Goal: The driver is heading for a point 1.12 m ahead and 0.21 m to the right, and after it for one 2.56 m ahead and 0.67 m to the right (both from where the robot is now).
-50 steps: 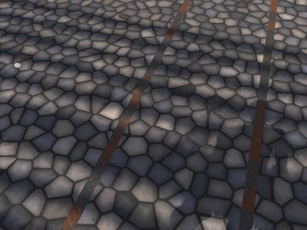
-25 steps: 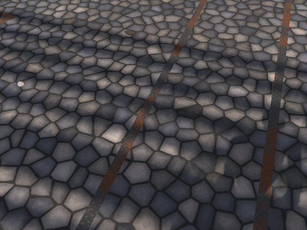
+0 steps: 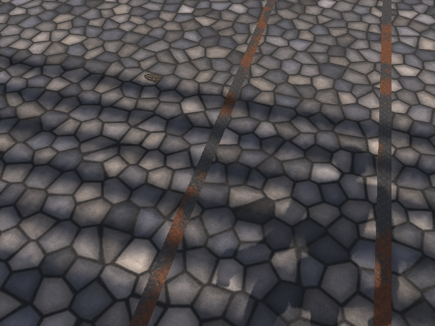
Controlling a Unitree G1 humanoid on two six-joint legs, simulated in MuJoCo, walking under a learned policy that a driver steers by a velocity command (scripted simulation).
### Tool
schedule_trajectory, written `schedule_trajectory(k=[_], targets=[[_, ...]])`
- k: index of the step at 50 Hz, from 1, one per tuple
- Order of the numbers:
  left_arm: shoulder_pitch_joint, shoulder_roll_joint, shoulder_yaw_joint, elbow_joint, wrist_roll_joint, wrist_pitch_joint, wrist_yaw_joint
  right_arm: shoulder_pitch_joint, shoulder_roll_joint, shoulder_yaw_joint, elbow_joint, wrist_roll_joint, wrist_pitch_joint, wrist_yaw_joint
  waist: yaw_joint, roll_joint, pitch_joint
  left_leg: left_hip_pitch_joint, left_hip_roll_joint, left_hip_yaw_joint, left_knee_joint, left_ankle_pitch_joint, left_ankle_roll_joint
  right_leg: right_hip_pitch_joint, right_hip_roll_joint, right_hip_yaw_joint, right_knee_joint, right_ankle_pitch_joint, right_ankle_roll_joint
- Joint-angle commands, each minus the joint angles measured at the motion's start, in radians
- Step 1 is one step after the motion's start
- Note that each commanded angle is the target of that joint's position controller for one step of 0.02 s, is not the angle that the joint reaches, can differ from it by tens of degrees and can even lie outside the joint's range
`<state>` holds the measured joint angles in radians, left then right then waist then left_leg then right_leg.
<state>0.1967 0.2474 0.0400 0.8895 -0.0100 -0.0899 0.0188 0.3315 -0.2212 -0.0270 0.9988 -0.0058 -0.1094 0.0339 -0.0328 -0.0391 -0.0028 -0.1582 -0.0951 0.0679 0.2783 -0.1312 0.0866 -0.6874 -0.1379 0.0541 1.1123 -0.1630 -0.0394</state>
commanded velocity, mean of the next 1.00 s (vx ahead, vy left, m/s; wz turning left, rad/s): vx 0.50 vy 0.00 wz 0.00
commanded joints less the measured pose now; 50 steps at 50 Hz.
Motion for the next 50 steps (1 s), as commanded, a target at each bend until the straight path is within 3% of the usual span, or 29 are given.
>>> schedule_trajectory(k=[1,5,10,12,13,14,15,16,17,18,19,20,21,22,23,26,28,32,37,40,41,42,43,44,45,46,47,48,50], targets=[[0.017,0.046,0.014,-0.044,0.01,-0.001,0.003,-0.032,-0.138,-0.022,-0.056,0.003,-0.014,-0.021,0.04,0.067,0.058,-0.087,0.283,-0.204,-0.19,0.088,0.166,-0.026,-0.033,0.003,-0.155,0.167,0.023],[-0.139,0.029,0.006,-0.085,-0.001,-0.011,-0.011,0.047,-0.161,-0.026,-0.038,0.018,-0.002,-0.034,-0.018,0.076,0.063,0.0,0.271,-0.161,-0.179,0.09,0.128,0.014,0.017,-0.039,-0.422,0.284,0.031],[-0.253,0.041,0.001,-0.136,-0.012,-0.023,-0.043,0.115,-0.17,-0.033,-0.006,0.025,0.021,-0.038,-0.048,0.09,0.093,0.166,0.335,-0.18,-0.101,0.089,0.115,0.003,0.044,-0.042,-0.563,0.179,0.008],[-0.221,0.064,0.009,-0.14,-0.012,-0.031,-0.053,0.101,-0.183,-0.039,-0.007,0.026,0.031,-0.04,-0.017,0.107,0.073,0.202,0.355,-0.188,-0.043,0.171,0.099,0.077,0.064,-0.054,-0.601,0.099,-0.02],[-0.158,0.086,0.02,-0.126,-0.011,-0.035,-0.053,0.078,-0.191,-0.041,-0.012,0.025,0.036,-0.041,0.025,0.119,0.037,0.199,0.343,-0.174,0.03,0.316,0.084,0.181,0.093,-0.079,-0.62,0.074,-0.039],[-0.013,0.125,0.043,-0.082,-0.01,-0.037,-0.05,0.06,-0.176,-0.035,-0.019,0.02,0.041,-0.04,0.097,0.11,-0.048,0.17,0.291,-0.13,0.199,0.475,0.061,0.371,0.128,-0.105,-0.638,0.075,-0.066],[0.196,0.204,0.07,-0.033,-0.002,-0.038,-0.041,0.049,-0.139,-0.017,-0.044,0.005,0.039,-0.039,0.174,0.045,-0.202,-0.003,0.231,-0.075,0.489,0.383,0.023,0.685,0.008,0.028,-0.609,0.098,-0.13],[0.311,0.302,0.094,-0.007,0.014,-0.028,-0.04,0.157,-0.02,0.017,-0.056,0.006,0.016,-0.03,0.143,-0.209,-0.336,-0.43,0.05,-0.023,0.883,-0.074,-0.055,1.066,-0.23,0.484,-0.691,-0.057,-0.284],[0.312,0.217,0.069,-0.008,0.012,-0.029,-0.043,0.155,-0.072,0.008,-0.039,0.023,-0.013,-0.025,0.152,-0.21,-0.385,-0.559,0.048,-0.187,1.036,-0.414,-0.039,1.096,-0.269,0.696,-0.804,-0.109,-0.302],[0.218,0.159,0.049,-0.023,0.004,-0.03,-0.042,0.062,-0.159,-0.015,-0.067,0.049,-0.026,-0.02,0.131,-0.145,-0.234,-0.639,0.111,-0.189,1.083,-0.352,-0.019,0.972,-0.236,0.54,-0.808,-0.088,-0.244],[0.119,0.126,0.037,-0.047,0.002,-0.028,-0.042,-0.004,-0.166,-0.018,-0.084,0.047,-0.029,-0.024,0.101,-0.065,-0.148,-0.612,0.169,-0.158,1.046,-0.253,-0.015,0.817,-0.195,0.389,-0.828,0.007,-0.21],[0.056,0.101,0.028,-0.056,0.007,-0.026,-0.048,-0.04,-0.152,-0.023,-0.091,0.033,-0.023,-0.031,0.072,-0.011,-0.088,-0.57,0.203,-0.142,0.98,-0.184,-0.019,0.685,-0.153,0.297,-0.866,0.073,-0.193],[0.029,0.07,0.018,-0.056,0.015,-0.028,-0.053,-0.031,-0.136,-0.028,-0.089,0.024,-0.007,-0.036,0.038,-0.013,-0.054,-0.513,0.231,-0.144,0.929,-0.134,-0.019,0.599,-0.111,0.222,-0.906,0.108,-0.173],[0.031,0.073,0.02,-0.045,0.018,-0.03,-0.056,-0.004,-0.107,-0.025,-0.084,0.023,0.008,-0.036,0.019,-0.047,-0.046,-0.463,0.237,-0.139,0.901,-0.114,-0.028,0.545,-0.1,0.189,-0.934,0.14,-0.183],[0.046,0.077,0.022,-0.033,0.015,-0.034,-0.057,0.013,-0.088,-0.024,-0.078,0.021,0.019,-0.038,0.011,-0.04,-0.034,-0.451,0.239,-0.131,0.879,-0.105,-0.037,0.52,-0.087,0.152,-0.95,0.192,-0.192],[0.099,0.107,0.03,0.0,0.015,-0.034,-0.042,-0.071,-0.096,-0.032,-0.11,0.014,0.03,-0.043,0.015,-0.014,0.009,-0.539,0.244,-0.121,0.758,0.004,-0.059,0.531,-0.075,0.084,-0.977,0.282,-0.194],[0.134,0.113,0.03,0.014,0.012,-0.026,-0.031,-0.149,-0.086,-0.032,-0.137,0.009,0.028,-0.041,0.032,-0.012,0.021,-0.577,0.242,-0.117,0.636,0.099,-0.068,0.559,-0.072,0.06,-0.986,0.287,-0.184],[0.187,0.129,0.031,0.038,0.003,-0.019,-0.018,-0.29,-0.068,-0.026,-0.175,0.016,0.021,-0.029,0.074,-0.019,0.053,-0.54,0.207,-0.085,0.408,0.24,-0.066,0.585,-0.054,0.014,-1.009,0.213,-0.158],[0.254,0.137,0.038,0.084,-0.006,0.0,-0.01,-0.413,-0.074,-0.021,-0.225,0.026,0.01,-0.004,0.103,-0.022,0.1,-0.569,0.188,-0.083,0.281,0.187,-0.041,0.733,-0.111,0.02,-0.961,0.207,-0.151],[0.233,0.155,0.048,0.088,-0.009,0.013,-0.004,-0.386,-0.1,-0.029,-0.231,0.027,0.0,0.01,0.067,-0.037,0.073,-0.474,0.159,-0.062,0.239,0.081,-0.006,0.784,-0.134,0.019,-0.881,0.346,-0.129],[0.211,0.164,0.051,0.084,-0.008,0.017,-0.004,-0.325,-0.122,-0.04,-0.217,0.026,-0.003,0.009,0.03,-0.052,0.032,-0.365,0.127,-0.033,0.231,0.057,0.009,0.779,-0.122,0.006,-0.811,0.504,-0.117],[0.191,0.155,0.046,0.079,-0.005,0.023,-0.004,-0.19,-0.155,-0.062,-0.175,0.024,-0.003,0.005,-0.04,-0.046,-0.045,-0.179,0.089,-0.003,0.217,0.062,0.033,0.745,-0.077,-0.03,-0.655,0.644,-0.095],[0.184,0.127,0.033,0.061,0.005,0.024,-0.005,0.001,-0.216,-0.087,-0.123,0.018,-0.002,-0.004,-0.113,-0.003,-0.175,0.12,0.163,-0.086,0.25,0.087,0.079,0.585,-0.021,-0.07,-0.404,0.552,-0.062],[0.299,0.017,0.0,0.051,0.01,0.005,-0.017,0.141,-0.317,-0.112,-0.096,0.001,0.005,-0.01,-0.09,0.227,-0.334,0.537,0.427,-0.531,0.202,-0.05,0.238,0.162,0.144,-0.11,0.017,0.122,0.016],[0.294,0.023,-0.003,0.065,-0.002,-0.023,-0.023,0.143,-0.257,-0.09,-0.093,0.009,0.007,-0.007,-0.089,0.29,-0.405,0.582,0.496,-0.815,0.038,-0.133,0.272,0.01,0.196,0.042,0.192,-0.397,0.011],[0.202,0.117,0.023,0.038,-0.03,-0.039,-0.027,0.058,-0.199,-0.072,-0.104,0.018,0.004,-0.008,-0.078,0.229,-0.256,0.462,0.462,-0.686,0.023,-0.173,0.212,-0.083,0.129,0.07,0.262,-0.358,-0.012],[0.126,0.132,0.025,0.014,-0.036,-0.044,-0.023,-0.037,-0.162,-0.059,-0.128,0.018,0.005,-0.009,-0.049,0.155,-0.152,0.299,0.428,-0.54,0.002,-0.12,0.174,-0.08,0.07,0.035,0.228,-0.261,-0.024],[0.087,0.125,0.031,0.008,-0.023,-0.039,-0.015,-0.107,-0.13,-0.049,-0.138,0.01,0.003,-0.004,-0.016,0.09,-0.077,0.143,0.386,-0.436,-0.037,-0.048,0.154,-0.035,0.03,0.015,0.16,-0.181,-0.022],[0.13,0.082,0.035,0.017,-0.008,-0.009,-0.007,-0.144,-0.102,-0.04,-0.131,-0.004,-0.003,0.003,0.043,0.129,-0.036,-0.021,0.334,-0.328,-0.103,0.018,0.141,0.088,-0.014,0.021,0.074,-0.107,-0.018]])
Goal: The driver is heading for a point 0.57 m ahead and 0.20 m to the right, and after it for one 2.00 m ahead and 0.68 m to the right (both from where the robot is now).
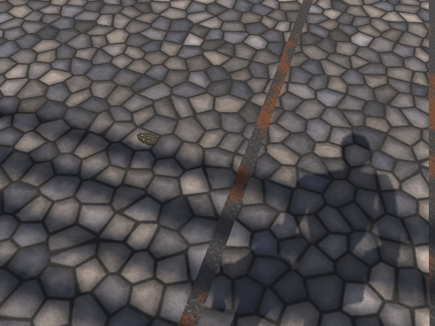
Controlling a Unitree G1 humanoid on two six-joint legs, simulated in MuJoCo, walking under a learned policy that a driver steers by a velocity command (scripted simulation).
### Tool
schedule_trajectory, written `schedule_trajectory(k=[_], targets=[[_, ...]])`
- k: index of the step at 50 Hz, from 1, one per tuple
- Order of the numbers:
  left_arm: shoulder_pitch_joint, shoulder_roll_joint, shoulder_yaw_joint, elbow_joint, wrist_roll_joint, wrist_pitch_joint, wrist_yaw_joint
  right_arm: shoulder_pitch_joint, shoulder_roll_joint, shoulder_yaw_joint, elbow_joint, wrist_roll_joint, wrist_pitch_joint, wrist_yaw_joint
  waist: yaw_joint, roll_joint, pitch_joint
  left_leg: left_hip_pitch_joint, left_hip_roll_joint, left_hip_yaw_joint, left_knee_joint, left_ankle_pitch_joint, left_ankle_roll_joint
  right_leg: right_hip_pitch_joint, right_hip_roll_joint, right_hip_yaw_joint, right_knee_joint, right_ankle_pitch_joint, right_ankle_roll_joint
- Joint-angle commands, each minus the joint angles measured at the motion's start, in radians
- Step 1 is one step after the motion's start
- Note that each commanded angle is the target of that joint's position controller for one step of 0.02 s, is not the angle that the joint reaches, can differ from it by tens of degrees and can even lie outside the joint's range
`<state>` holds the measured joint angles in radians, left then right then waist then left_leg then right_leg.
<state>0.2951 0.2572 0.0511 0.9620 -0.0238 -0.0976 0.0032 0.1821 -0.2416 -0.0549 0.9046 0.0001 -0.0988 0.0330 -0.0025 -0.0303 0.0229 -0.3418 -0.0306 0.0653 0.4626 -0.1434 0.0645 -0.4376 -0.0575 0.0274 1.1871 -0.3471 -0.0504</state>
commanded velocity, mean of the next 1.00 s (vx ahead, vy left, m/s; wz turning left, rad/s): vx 0.41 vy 0.00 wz -0.41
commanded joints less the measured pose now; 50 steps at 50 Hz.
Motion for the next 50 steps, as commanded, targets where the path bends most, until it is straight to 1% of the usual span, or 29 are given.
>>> schedule_trajectory(k=[1,4,7,10,16,17,19,20,21,22,23,24,25,26,27,28,31,34,36,39,42,43,44,45,46,47,48,49,50], targets=[[0.057,0.047,0.022,-0.045,0.003,0.011,0.01,0.014,-0.084,-0.014,-0.026,-0.009,-0.017,0.003,0.025,0.12,-0.054,0.137,0.262,-0.278,-0.309,0.062,0.167,-0.145,-0.099,0.043,-0.022,0.091,-0.001],[-0.009,0.055,0.03,-0.065,0.002,0.03,0.014,0.063,-0.118,-0.024,0.005,-0.015,-0.025,-0.015,0.02,0.09,-0.011,0.148,0.257,-0.178,-0.344,0.161,0.162,-0.238,-0.102,0.054,-0.117,0.213,0.015],[-0.087,0.046,0.033,-0.091,0.003,0.028,0.006,0.104,-0.125,-0.024,0.025,-0.016,-0.021,-0.032,-0.003,0.081,0.0,0.204,0.25,-0.102,-0.35,0.208,0.133,-0.298,-0.074,0.083,-0.261,0.364,0.017],[-0.173,0.034,0.028,-0.121,0.003,0.023,-0.008,0.111,-0.131,-0.021,0.029,-0.012,-0.02,-0.043,-0.029,0.083,0.023,0.227,0.238,-0.024,-0.367,0.203,0.103,-0.273,-0.047,0.043,-0.417,0.477,0.012],[-0.325,0.011,0.01,-0.211,0.004,0.024,-0.046,0.195,-0.147,-0.028,0.069,0.0,0.011,-0.053,-0.08,0.063,0.08,0.452,0.308,0.044,-0.293,0.319,0.089,-0.354,-0.028,-0.027,-0.557,0.38,-0.014],[-0.334,0.014,0.01,-0.226,0.003,0.024,-0.053,0.191,-0.155,-0.031,0.068,0.003,0.019,-0.055,-0.074,0.07,0.08,0.477,0.318,0.055,-0.26,0.389,0.082,-0.346,-0.019,-0.048,-0.566,0.33,-0.024],[-0.299,0.039,0.022,-0.244,0.003,0.025,-0.065,0.155,-0.183,-0.039,0.051,0.007,0.033,-0.063,-0.034,0.107,0.035,0.487,0.319,0.093,-0.145,0.709,0.06,-0.227,0.033,-0.115,-0.573,0.227,-0.056],[-0.238,0.064,0.035,-0.24,0.003,0.027,-0.068,0.143,-0.198,-0.043,0.043,0.008,0.04,-0.068,0.004,0.132,-0.014,0.48,0.314,0.109,-0.04,0.882,0.047,-0.123,0.073,-0.147,-0.565,0.181,-0.076],[-0.104,0.105,0.059,-0.212,0.0,0.029,-0.067,0.12,-0.205,-0.044,0.032,0.009,0.048,-0.071,0.08,0.131,-0.086,0.437,0.289,0.131,0.14,0.956,0.026,0.059,0.116,-0.163,-0.609,0.203,-0.106],[0.064,0.18,0.095,-0.175,0.001,0.033,-0.051,0.111,-0.202,-0.04,0.015,0.009,0.044,-0.073,0.16,0.084,-0.177,0.253,0.246,0.137,0.396,0.787,-0.013,0.355,0.088,-0.059,-0.661,0.25,-0.156],[0.145,0.293,0.119,-0.162,0.001,0.037,-0.032,0.184,-0.077,-0.002,-0.028,-0.025,0.019,-0.056,0.106,-0.161,-0.286,-0.171,0.092,0.116,0.779,0.011,-0.07,0.735,-0.174,0.404,-0.678,0.244,-0.306],[0.16,0.268,0.102,-0.179,0.007,0.028,-0.034,0.172,-0.073,0.011,-0.052,-0.001,-0.032,-0.035,0.097,-0.177,-0.424,-0.393,-0.034,-0.103,0.975,-0.444,-0.074,0.892,-0.311,0.831,-0.861,0.151,-0.426],[0.141,0.194,0.084,-0.176,0.017,0.024,-0.031,0.051,-0.145,-0.012,-0.079,0.038,-0.062,-0.022,0.13,-0.098,-0.319,-0.494,0.039,-0.177,0.99,-0.367,-0.043,0.834,-0.259,0.681,-0.877,0.168,-0.348],[0.068,0.15,0.072,-0.19,0.011,0.02,-0.029,0.004,-0.147,-0.01,-0.095,0.043,-0.073,-0.022,0.1,-0.035,-0.209,-0.489,0.087,-0.161,0.91,-0.271,-0.026,0.681,-0.215,0.521,-0.879,0.233,-0.299],[-0.013,0.122,0.061,-0.214,0.009,0.02,-0.031,-0.004,-0.141,-0.015,-0.087,0.022,-0.07,-0.03,0.05,0.047,-0.139,-0.422,0.124,-0.15,0.816,-0.217,-0.032,0.51,-0.172,0.414,-0.897,0.322,-0.266],[-0.063,0.095,0.05,-0.232,0.013,0.02,-0.03,0.006,-0.149,-0.027,-0.085,0.007,-0.056,-0.036,0.013,0.05,-0.099,-0.345,0.148,-0.147,0.745,-0.186,-0.043,0.387,-0.138,0.345,-0.923,0.388,-0.249],[-0.067,0.125,0.054,-0.246,0.014,0.017,-0.017,0.026,-0.115,-0.03,-0.106,-0.011,-0.017,-0.041,-0.028,0.011,-0.071,-0.263,0.151,-0.125,0.613,-0.133,-0.089,0.228,-0.099,0.274,-0.969,0.474,-0.255],[-0.029,0.167,0.065,-0.244,0.013,0.022,0.004,-0.09,-0.098,-0.024,-0.152,-0.02,-0.008,-0.051,-0.004,-0.01,-0.025,-0.254,0.105,-0.098,0.384,0.024,-0.123,0.158,-0.047,0.194,-0.948,0.627,-0.218],[-0.002,0.169,0.069,-0.24,0.009,0.037,0.013,-0.148,-0.075,-0.016,-0.173,-0.019,-0.011,-0.047,0.021,-0.042,-0.04,-0.179,0.049,-0.08,0.223,0.148,-0.119,0.136,0.002,0.148,-0.894,0.684,-0.168],[0.038,0.165,0.069,-0.231,0.001,0.059,0.02,-0.206,-0.089,-0.018,-0.208,-0.003,-0.006,-0.038,0.048,-0.081,-0.071,-0.127,-0.001,-0.094,0.103,0.232,-0.113,0.175,-0.008,0.21,-0.835,0.592,-0.126],[0.023,0.141,0.063,-0.237,0.007,0.069,0.036,-0.174,-0.134,-0.03,-0.208,-0.01,-0.012,-0.027,0.029,-0.096,-0.092,-0.106,0.013,-0.136,0.029,0.202,-0.084,0.281,-0.051,0.294,-0.736,0.535,-0.107],[0.002,0.132,0.06,-0.245,0.01,0.069,0.04,-0.135,-0.145,-0.034,-0.198,-0.016,-0.019,-0.025,0.008,-0.1,-0.104,-0.069,0.02,-0.135,0.0,0.205,-0.064,0.304,-0.05,0.309,-0.683,0.552,-0.096],[-0.021,0.114,0.053,-0.256,0.011,0.069,0.041,-0.08,-0.152,-0.036,-0.185,-0.028,-0.028,-0.026,-0.025,-0.084,-0.128,0.021,0.033,-0.117,-0.07,0.302,-0.039,0.304,-0.007,0.29,-0.594,0.562,-0.069],[-0.014,0.07,0.038,-0.279,0.026,0.063,0.038,-0.013,-0.195,-0.042,-0.185,-0.051,-0.035,-0.031,-0.04,0.001,-0.233,0.231,0.162,-0.212,-0.023,0.616,0.013,0.228,0.061,0.245,-0.407,0.412,-0.029],[0.173,0.028,0.025,-0.262,0.021,0.058,0.036,0.033,-0.226,-0.043,-0.185,-0.07,-0.024,-0.035,0.016,0.25,-0.351,0.534,0.41,-0.491,0.033,0.977,0.214,-0.024,0.197,0.173,-0.107,-0.226,0.039],[0.256,0.1,0.027,-0.245,0.012,0.058,0.027,0.061,-0.189,-0.04,-0.172,-0.028,-0.01,-0.028,0.025,0.302,-0.441,0.567,0.497,-0.689,-0.004,0.755,0.291,-0.109,0.165,0.192,0.046,-0.381,0.064],[0.178,0.169,0.046,-0.234,0.004,0.075,0.028,0.011,-0.142,-0.027,-0.197,-0.01,0.001,-0.025,-0.002,0.183,-0.347,0.479,0.436,-0.624,-0.032,0.523,0.255,-0.154,0.128,0.197,0.125,-0.315,0.09],[0.083,0.177,0.05,-0.245,0.007,0.096,0.035,-0.032,-0.116,-0.015,-0.204,-0.014,0.016,-0.025,-0.012,0.108,-0.267,0.379,0.376,-0.526,-0.056,0.362,0.206,-0.171,0.102,0.156,0.127,-0.256,0.106],[0.035,0.167,0.051,-0.254,0.014,0.116,0.041,-0.074,-0.092,-0.001,-0.205,-0.017,0.029,-0.024,-0.003,0.084,-0.194,0.258,0.329,-0.461,-0.094,0.257,0.183,-0.155,0.078,0.137,0.076,-0.217,0.114]])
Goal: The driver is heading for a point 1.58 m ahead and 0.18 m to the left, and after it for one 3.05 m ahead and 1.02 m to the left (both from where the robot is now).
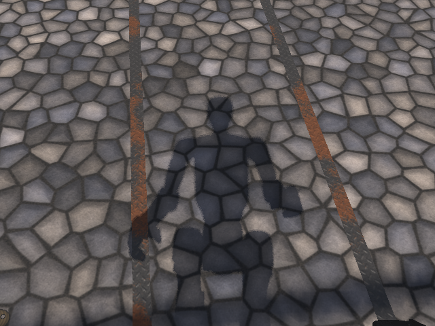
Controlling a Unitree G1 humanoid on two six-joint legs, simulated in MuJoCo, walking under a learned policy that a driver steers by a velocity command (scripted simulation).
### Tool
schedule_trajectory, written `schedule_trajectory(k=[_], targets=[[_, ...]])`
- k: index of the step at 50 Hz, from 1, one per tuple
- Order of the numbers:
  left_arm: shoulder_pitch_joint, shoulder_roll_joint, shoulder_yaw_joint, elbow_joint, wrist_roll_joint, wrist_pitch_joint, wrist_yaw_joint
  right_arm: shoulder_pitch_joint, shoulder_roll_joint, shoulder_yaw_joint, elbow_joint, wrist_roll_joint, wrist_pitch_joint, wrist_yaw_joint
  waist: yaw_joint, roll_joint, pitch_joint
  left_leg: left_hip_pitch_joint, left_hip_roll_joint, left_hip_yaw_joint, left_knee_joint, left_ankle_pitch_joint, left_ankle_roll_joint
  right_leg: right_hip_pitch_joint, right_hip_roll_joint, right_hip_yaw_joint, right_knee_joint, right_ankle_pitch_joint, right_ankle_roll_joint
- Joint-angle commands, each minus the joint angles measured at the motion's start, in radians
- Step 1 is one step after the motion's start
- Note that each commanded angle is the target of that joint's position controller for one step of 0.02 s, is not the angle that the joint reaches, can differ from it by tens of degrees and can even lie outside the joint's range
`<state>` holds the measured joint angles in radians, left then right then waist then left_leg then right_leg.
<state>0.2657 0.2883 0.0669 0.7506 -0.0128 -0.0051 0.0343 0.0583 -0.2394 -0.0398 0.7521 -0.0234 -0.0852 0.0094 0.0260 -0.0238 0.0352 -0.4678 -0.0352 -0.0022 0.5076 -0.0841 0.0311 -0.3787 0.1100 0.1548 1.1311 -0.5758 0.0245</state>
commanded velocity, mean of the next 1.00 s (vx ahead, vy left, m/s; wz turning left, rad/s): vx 0.07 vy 0.00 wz -0.06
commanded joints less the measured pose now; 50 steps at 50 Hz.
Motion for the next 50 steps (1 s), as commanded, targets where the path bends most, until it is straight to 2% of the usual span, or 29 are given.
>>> schedule_trajectory(k=[1,2,3,4,5,7,9,10,11,12,13,14,15,16,19,26,32,38,39,40,41,42,44,45,46,47,48,49,50], targets=[[0.057,0.112,0.032,-0.047,0.005,0.039,0.011,0.013,-0.085,-0.008,-0.049,0.0,0.025,0.0,-0.003,0.099,-0.159,0.273,0.29,-0.336,-0.178,0.113,0.191,-0.15,-0.119,-0.006,0.046,0.044,0.04],[0.068,0.076,0.022,-0.043,0.006,0.047,0.011,-0.005,-0.096,-0.011,-0.042,-0.005,0.033,0.002,0.011,0.136,-0.126,0.189,0.236,-0.266,-0.21,0.075,0.169,-0.077,-0.122,-0.051,-0.061,0.073,0.041],[0.081,0.045,0.013,-0.035,0.008,0.046,0.011,-0.011,-0.103,-0.014,-0.036,-0.007,0.037,0.002,0.014,0.165,-0.122,0.153,0.203,-0.214,-0.221,0.084,0.162,-0.017,-0.118,-0.087,-0.158,0.08,0.042],[0.08,0.03,0.007,-0.03,0.011,0.042,0.013,-0.004,-0.111,-0.017,-0.029,-0.007,0.039,0.0,0.008,0.18,-0.131,0.153,0.196,-0.192,-0.221,0.114,0.169,0.024,-0.116,-0.106,-0.237,0.084,0.042],[0.066,0.023,0.003,-0.028,0.014,0.038,0.013,0.01,-0.119,-0.021,-0.021,-0.003,0.04,-0.003,-0.004,0.184,-0.15,0.173,0.205,-0.193,-0.216,0.122,0.178,0.053,-0.121,-0.108,-0.305,0.108,0.039],[0.052,0.039,0.006,-0.02,0.012,0.036,0.011,0.031,-0.132,-0.024,-0.01,0.007,0.045,-0.008,-0.015,0.18,-0.179,0.203,0.229,-0.215,-0.213,0.043,0.189,0.103,-0.126,-0.109,-0.414,0.198,0.028],[0.059,0.04,0.008,-0.004,0.015,0.036,0.005,0.014,-0.13,-0.02,-0.008,0.017,0.054,-0.012,0.004,0.165,-0.157,0.157,0.221,-0.212,-0.216,-0.146,0.166,0.186,-0.117,-0.131,-0.562,0.327,0.001],[0.051,0.039,0.008,0.0,0.021,0.037,0.002,0.023,-0.12,-0.015,-0.002,0.021,0.058,-0.012,0.007,0.157,-0.133,0.116,0.204,-0.206,-0.222,-0.251,0.137,0.226,-0.111,-0.14,-0.624,0.361,-0.018],[0.032,0.05,0.007,-0.012,0.035,0.036,0.001,0.047,-0.101,-0.007,0.011,0.02,0.056,-0.011,0.004,0.134,-0.112,0.073,0.185,-0.198,-0.222,-0.351,0.089,0.259,-0.141,-0.105,-0.662,0.392,-0.043],[0.022,0.08,0.009,-0.027,0.046,0.034,0.003,0.056,-0.089,-0.002,0.015,0.011,0.052,-0.007,-0.007,0.082,-0.091,0.031,0.153,-0.165,-0.18,-0.4,0.041,0.269,-0.215,-0.028,-0.695,0.383,-0.077],[0.011,0.125,0.023,-0.004,0.035,0.031,0.002,0.081,-0.087,-0.007,0.012,0.01,0.049,-0.005,-0.057,-0.054,-0.053,0.079,0.07,-0.064,-0.15,-0.356,0.002,0.139,-0.216,-0.014,-0.697,0.214,-0.106],[-0.001,0.068,0.011,-0.006,0.034,0.021,-0.003,0.054,-0.095,-0.008,0.019,0.002,0.047,-0.008,-0.037,-0.062,-0.033,0.163,0.056,-0.038,-0.094,-0.275,-0.02,0.044,-0.2,-0.014,-0.742,0.098,-0.101],[-0.011,0.038,0.001,0.0,0.041,0.01,-0.005,0.054,-0.084,-0.007,0.023,0.006,0.047,-0.01,-0.047,-0.08,-0.022,0.206,0.055,-0.034,-0.072,-0.222,-0.018,0.001,-0.197,-0.014,-0.766,0.071,-0.083],[-0.026,0.04,0.0,-0.001,0.041,0.0,-0.006,0.067,-0.076,-0.006,0.035,0.008,0.051,-0.015,-0.055,-0.085,-0.01,0.229,0.061,-0.035,-0.059,-0.191,-0.009,-0.021,-0.188,-0.023,-0.767,0.102,-0.065],[-0.004,0.043,0.0,0.012,0.028,-0.022,-0.005,0.088,-0.082,-0.009,0.058,0.007,0.054,-0.018,-0.049,-0.04,-0.015,0.225,0.067,-0.044,-0.047,-0.13,0.009,0.02,-0.175,-0.041,-0.725,0.226,-0.049],[0.035,0.037,-0.002,0.043,0.021,-0.024,-0.001,0.088,-0.082,-0.012,0.109,0.017,0.058,-0.019,-0.035,0.016,-0.051,0.259,0.072,-0.043,-0.016,0.024,0.007,0.081,-0.159,-0.061,-0.678,0.386,-0.051],[0.042,0.024,-0.004,0.077,0.018,-0.021,0.0,0.087,-0.086,-0.015,0.155,0.021,0.07,-0.03,-0.035,0.025,-0.054,0.28,0.076,-0.047,-0.007,0.066,0.008,0.101,-0.147,-0.078,-0.673,0.441,-0.048],[0.048,0.014,-0.006,0.119,0.018,-0.019,0.003,0.079,-0.085,-0.018,0.197,0.024,0.08,-0.039,-0.036,0.02,-0.042,0.289,0.075,-0.046,-0.011,0.064,0.006,0.11,-0.139,-0.09,-0.685,0.447,-0.045],[0.073,0.008,-0.006,0.138,0.017,-0.017,0.004,0.096,-0.074,-0.015,0.215,0.024,0.082,-0.039,-0.033,0.013,-0.06,0.295,0.06,-0.03,-0.01,-0.043,0.007,0.119,-0.133,-0.095,-0.702,0.34,-0.05],[0.081,0.023,-0.001,0.148,0.012,-0.015,0.004,0.101,-0.079,-0.019,0.225,0.03,0.084,-0.039,-0.032,-0.004,-0.036,0.27,0.033,-0.006,0.011,-0.22,0.01,0.101,-0.131,-0.087,-0.718,0.179,-0.068],[0.08,0.044,0.006,0.147,0.006,-0.014,0.005,0.094,-0.088,-0.023,0.226,0.036,0.083,-0.04,-0.027,-0.027,0.004,0.214,0.013,0.011,0.036,-0.391,0.014,0.079,-0.146,-0.054,-0.743,0.011,-0.098],[0.092,0.058,0.009,0.145,0.001,-0.019,0.007,0.074,-0.089,-0.023,0.218,0.04,0.074,-0.038,-0.016,-0.049,0.052,0.138,0.006,0.017,0.065,-0.476,0.017,0.071,-0.184,0.007,-0.786,-0.124,-0.131],[0.136,0.105,0.022,0.157,-0.011,-0.042,0.006,0.022,-0.06,-0.018,0.193,0.053,0.038,-0.028,0.007,-0.139,0.123,0.001,-0.003,0.057,0.196,-0.384,0.017,0.123,-0.328,0.217,-0.908,-0.241,-0.212],[0.123,0.121,0.028,0.161,-0.015,-0.054,0.006,0.01,-0.055,-0.017,0.185,0.054,0.019,-0.02,0.003,-0.163,0.157,-0.026,0.027,0.032,0.232,-0.327,0.032,0.121,-0.39,0.297,-0.932,-0.2,-0.247],[0.098,0.109,0.024,0.157,-0.013,-0.064,0.004,0.022,-0.061,-0.019,0.187,0.055,0.002,-0.012,-0.015,-0.159,0.159,-0.027,0.048,0.018,0.219,-0.319,0.05,0.132,-0.404,0.299,-0.919,-0.112,-0.252],[0.068,0.096,0.021,0.152,-0.014,-0.068,0.0,0.061,-0.061,-0.021,0.2,0.058,-0.009,-0.003,-0.043,-0.149,0.143,0.031,0.049,0.025,0.149,-0.32,0.066,0.133,-0.385,0.25,-0.888,-0.027,-0.232],[0.029,0.087,0.017,0.143,-0.016,-0.067,-0.006,0.14,-0.061,-0.026,0.233,0.061,-0.016,0.002,-0.085,-0.127,0.112,0.177,0.033,0.04,0.046,-0.292,0.074,0.083,-0.337,0.171,-0.842,0.043,-0.196],[-0.013,0.078,0.014,0.128,-0.015,-0.067,-0.009,0.244,-0.084,-0.039,0.278,0.055,-0.016,0.003,-0.126,-0.087,0.074,0.348,0.031,0.012,-0.004,-0.229,0.074,0.002,-0.272,0.083,-0.751,0.16,-0.155],[-0.054,0.032,0.002,0.097,-0.017,-0.075,-0.008,0.357,-0.16,-0.063,0.309,0.05,-0.018,0.001,-0.16,0.093,0.041,0.487,0.153,-0.232,-0.136,-0.334,0.134,-0.133,-0.144,-0.085,-0.481,0.291,-0.083]])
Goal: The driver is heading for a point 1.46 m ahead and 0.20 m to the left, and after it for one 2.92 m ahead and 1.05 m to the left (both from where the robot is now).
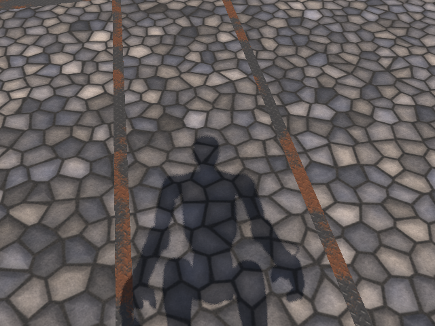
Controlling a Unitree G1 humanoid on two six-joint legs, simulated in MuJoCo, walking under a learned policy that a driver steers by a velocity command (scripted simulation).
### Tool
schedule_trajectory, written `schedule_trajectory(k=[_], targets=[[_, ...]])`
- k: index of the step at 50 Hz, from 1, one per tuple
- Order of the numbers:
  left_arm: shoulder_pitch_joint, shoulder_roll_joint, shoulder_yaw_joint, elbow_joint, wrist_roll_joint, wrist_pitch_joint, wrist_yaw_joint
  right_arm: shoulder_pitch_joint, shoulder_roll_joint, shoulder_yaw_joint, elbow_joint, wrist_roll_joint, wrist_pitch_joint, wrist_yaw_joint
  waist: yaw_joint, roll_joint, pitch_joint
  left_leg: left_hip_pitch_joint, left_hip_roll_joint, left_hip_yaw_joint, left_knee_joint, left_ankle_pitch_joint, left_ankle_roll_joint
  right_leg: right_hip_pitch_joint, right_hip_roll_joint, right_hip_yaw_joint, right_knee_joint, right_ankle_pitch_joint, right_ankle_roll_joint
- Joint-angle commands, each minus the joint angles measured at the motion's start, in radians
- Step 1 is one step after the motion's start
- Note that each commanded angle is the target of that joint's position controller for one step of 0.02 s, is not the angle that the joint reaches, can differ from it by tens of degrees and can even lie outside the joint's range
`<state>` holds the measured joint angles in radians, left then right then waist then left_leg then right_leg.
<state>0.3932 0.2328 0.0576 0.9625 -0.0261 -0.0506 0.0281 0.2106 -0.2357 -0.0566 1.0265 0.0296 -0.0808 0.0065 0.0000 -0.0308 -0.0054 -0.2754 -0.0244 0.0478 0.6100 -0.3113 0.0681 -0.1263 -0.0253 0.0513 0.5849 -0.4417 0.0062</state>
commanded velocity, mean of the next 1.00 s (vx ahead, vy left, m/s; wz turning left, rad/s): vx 0.46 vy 0.00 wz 0.00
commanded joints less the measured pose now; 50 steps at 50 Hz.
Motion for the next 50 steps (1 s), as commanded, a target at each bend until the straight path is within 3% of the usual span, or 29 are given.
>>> schedule_trajectory(k=[1,2,3,5,6,9,12,15,18,20,21,22,23,24,25,26,27,28,29,31,32,34,38,43,47,49,50], targets=[[-0.181,0.064,0.008,-0.145,-0.003,-0.047,0.003,0.321,-0.258,-0.068,0.053,-0.008,-0.024,0.014,-0.159,0.341,0.024,0.448,0.353,-0.695,-0.408,-0.136,0.232,-0.566,0.087,-0.057,0.389,0.005,-0.013],[-0.184,0.101,0.017,-0.148,-0.016,-0.059,-0.001,0.272,-0.178,-0.037,0.041,-0.025,-0.033,0.016,-0.118,0.244,0.037,0.444,0.407,-0.78,-0.424,-0.115,0.251,-0.67,0.051,0.045,0.58,-0.101,-0.03],[-0.162,0.102,0.018,-0.135,-0.024,-0.066,-0.01,0.206,-0.127,-0.021,0.017,-0.024,-0.039,0.018,-0.079,0.166,0.073,0.414,0.382,-0.667,-0.403,-0.064,0.217,-0.704,0.002,0.065,0.645,-0.029,-0.058],[-0.172,0.097,0.023,-0.122,-0.012,-0.069,-0.016,0.142,-0.104,-0.006,-0.011,-0.022,-0.039,0.021,-0.047,0.085,0.084,0.365,0.317,-0.475,-0.424,0.038,0.154,-0.704,-0.07,0.037,0.585,0.141,-0.083],[-0.182,0.1,0.029,-0.123,-0.002,-0.064,-0.019,0.144,-0.084,0.004,-0.011,-0.026,-0.033,0.02,-0.041,0.089,0.076,0.334,0.283,-0.397,-0.441,0.11,0.133,-0.662,-0.089,0.021,0.542,0.193,-0.079],[-0.236,0.068,0.024,-0.139,0.007,-0.049,-0.03,0.202,-0.099,0.008,0.003,-0.027,-0.017,0.003,-0.049,0.107,0.077,0.311,0.239,-0.264,-0.468,0.299,0.13,-0.635,-0.088,-0.035,0.404,0.265,-0.034],[-0.364,0.034,0.006,-0.185,0.007,-0.045,-0.034,0.214,-0.137,0.004,-0.005,-0.031,-0.007,-0.015,-0.071,0.099,0.1,0.254,0.222,-0.194,-0.495,0.335,0.122,-0.6,-0.069,-0.062,0.189,0.375,-0.007],[-0.452,0.042,-0.002,-0.21,-0.001,-0.045,-0.046,0.247,-0.153,0.001,-0.001,-0.023,-0.006,-0.02,-0.089,0.12,0.123,0.206,0.22,-0.153,-0.519,0.291,0.118,-0.514,-0.04,-0.087,0.049,0.473,-0.004],[-0.512,0.06,-0.004,-0.237,-0.006,-0.048,-0.061,0.272,-0.148,-0.003,0.012,-0.011,-0.003,-0.02,-0.084,0.119,0.152,0.264,0.262,-0.145,-0.508,0.313,0.11,-0.506,-0.038,-0.067,-0.02,0.484,-0.033],[-0.509,0.084,0.001,-0.245,-0.004,-0.053,-0.07,0.262,-0.16,-0.011,0.011,-0.01,0.003,-0.021,-0.056,0.12,0.137,0.325,0.286,-0.133,-0.457,0.418,0.093,-0.47,-0.027,-0.068,-0.054,0.439,-0.063],[-0.473,0.106,0.01,-0.239,-0.002,-0.055,-0.071,0.247,-0.173,-0.016,0.005,-0.012,0.006,-0.021,-0.026,0.131,0.102,0.345,0.288,-0.121,-0.4,0.572,0.082,-0.4,-0.005,-0.082,-0.059,0.41,-0.079],[-0.394,0.135,0.026,-0.219,0.0,-0.055,-0.069,0.233,-0.184,-0.02,-0.001,-0.015,0.011,-0.02,0.022,0.147,0.039,0.351,0.276,-0.101,-0.295,0.767,0.068,-0.279,0.027,-0.107,-0.053,0.383,-0.1],[-0.223,0.173,0.049,-0.167,-0.002,-0.051,-0.062,0.222,-0.172,-0.015,-0.008,-0.021,0.019,-0.02,0.106,0.142,-0.061,0.3,0.232,-0.067,-0.1,0.875,0.043,-0.062,0.055,-0.125,-0.055,0.375,-0.13],[-0.027,0.232,0.069,-0.122,0.007,-0.047,-0.051,0.218,-0.144,-0.002,-0.033,-0.035,0.022,-0.02,0.177,0.07,-0.198,0.082,0.182,-0.04,0.203,0.656,0.012,0.256,-0.092,0.046,-0.031,0.325,-0.187],[0.058,0.311,0.081,-0.09,0.018,-0.044,-0.057,0.355,0.012,0.041,-0.042,-0.03,0.002,-0.009,0.101,-0.224,-0.375,-0.288,-0.018,-0.044,0.595,-0.047,-0.051,0.58,-0.351,0.566,-0.168,0.044,-0.352],[0.039,0.216,0.053,-0.091,0.014,-0.046,-0.06,0.297,-0.071,0.022,-0.034,-0.005,-0.028,-0.003,0.127,-0.178,-0.355,-0.401,-0.007,-0.189,0.733,-0.236,-0.028,0.534,-0.357,0.732,-0.315,-0.066,-0.333],[-0.065,0.176,0.037,-0.102,0.011,-0.051,-0.059,0.184,-0.145,0.0,-0.08,0.021,-0.045,0.0,0.102,-0.14,-0.174,-0.481,0.049,-0.166,0.764,-0.165,-0.008,0.386,-0.326,0.577,-0.33,-0.02,-0.277],[-0.158,0.149,0.026,-0.121,0.015,-0.056,-0.06,0.123,-0.151,-0.001,-0.096,0.019,-0.051,-0.007,0.069,-0.05,-0.095,-0.443,0.105,-0.142,0.72,-0.063,-0.001,0.222,-0.289,0.438,-0.351,0.107,-0.253],[-0.211,0.123,0.019,-0.125,0.026,-0.061,-0.065,0.102,-0.142,-0.008,-0.098,0.002,-0.047,-0.015,0.034,-0.008,-0.044,-0.393,0.14,-0.13,0.66,0.002,-0.004,0.089,-0.251,0.333,-0.376,0.222,-0.238],[-0.241,0.091,0.01,-0.114,0.035,-0.069,-0.071,0.15,-0.098,-0.01,-0.089,-0.008,-0.018,-0.018,-0.023,-0.045,-0.031,-0.282,0.178,-0.138,0.584,0.051,-0.008,-0.039,-0.197,0.22,-0.425,0.291,-0.228],[-0.229,0.093,0.01,-0.103,0.031,-0.072,-0.071,0.155,-0.082,-0.01,-0.088,-0.009,-0.006,-0.019,-0.032,-0.044,-0.02,-0.272,0.183,-0.129,0.554,0.053,-0.014,-0.073,-0.188,0.186,-0.446,0.31,-0.237],[-0.194,0.123,0.015,-0.082,0.031,-0.075,-0.059,0.1,-0.086,-0.013,-0.113,-0.014,0.007,-0.022,-0.034,-0.033,0.021,-0.324,0.192,-0.118,0.477,0.108,-0.033,-0.104,-0.186,0.144,-0.483,0.331,-0.251],[-0.118,0.152,0.019,-0.054,0.027,-0.064,-0.033,-0.057,-0.089,-0.016,-0.167,-0.027,0.003,-0.016,0.004,-0.011,0.059,-0.427,0.185,-0.107,0.235,0.326,-0.062,-0.051,-0.175,0.087,-0.503,0.378,-0.235],[-0.018,0.171,0.019,-0.011,0.012,-0.053,-0.023,-0.231,-0.068,0.001,-0.218,-0.017,-0.009,0.005,0.065,-0.009,0.086,-0.382,0.132,-0.058,0.0,0.448,-0.064,0.021,-0.166,0.02,-0.488,0.397,-0.207],[0.029,0.183,0.026,0.02,0.008,-0.03,-0.019,-0.308,-0.083,0.005,-0.266,-0.01,-0.019,0.029,0.073,-0.016,0.101,-0.411,0.115,-0.062,-0.083,0.339,-0.033,0.173,-0.228,0.031,-0.409,0.464,-0.196],[0.012,0.198,0.032,0.019,0.008,-0.019,-0.017,-0.266,-0.111,-0.003,-0.266,-0.008,-0.025,0.036,0.038,-0.04,0.07,-0.324,0.089,-0.042,-0.107,0.259,-0.007,0.212,-0.243,0.032,-0.342,0.607,-0.177],[-0.012,0.206,0.034,0.014,0.008,-0.014,-0.016,-0.192,-0.137,-0.016,-0.249,-0.009,-0.027,0.036,-0.008,-0.055,0.022,-0.205,0.055,-0.012,-0.12,0.235,0.012,0.21,-0.227,0.013,-0.255,0.784,-0.162]])
Velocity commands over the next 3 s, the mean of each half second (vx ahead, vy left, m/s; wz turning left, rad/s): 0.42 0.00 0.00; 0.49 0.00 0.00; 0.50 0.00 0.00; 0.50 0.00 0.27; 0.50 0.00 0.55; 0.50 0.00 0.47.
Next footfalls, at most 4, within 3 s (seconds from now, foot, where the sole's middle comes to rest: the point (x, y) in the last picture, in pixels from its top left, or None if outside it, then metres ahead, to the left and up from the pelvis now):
0.48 right None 0.39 -0.15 -0.76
1.04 left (191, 276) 0.70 0.10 -0.76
1.58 right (258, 202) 1.01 -0.14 -0.76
2.14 left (192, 151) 1.28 0.12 -0.76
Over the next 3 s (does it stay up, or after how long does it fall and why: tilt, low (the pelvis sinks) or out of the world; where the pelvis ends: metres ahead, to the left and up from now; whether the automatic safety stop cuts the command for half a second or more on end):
stays up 1.59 0.16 0.02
